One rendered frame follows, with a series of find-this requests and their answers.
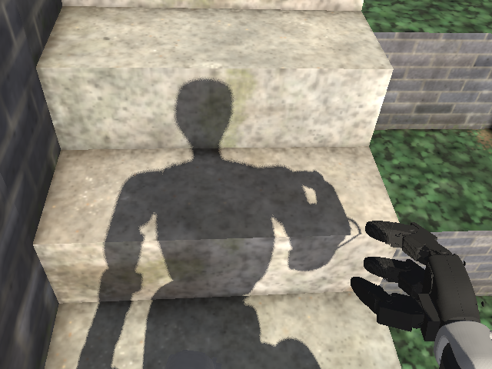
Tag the robot right hand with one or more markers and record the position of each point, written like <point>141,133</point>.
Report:
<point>439,295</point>

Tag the left robot thigh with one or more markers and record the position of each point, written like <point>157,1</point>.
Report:
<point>192,360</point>

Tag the right robot forearm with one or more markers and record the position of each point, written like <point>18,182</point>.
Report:
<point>463,345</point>

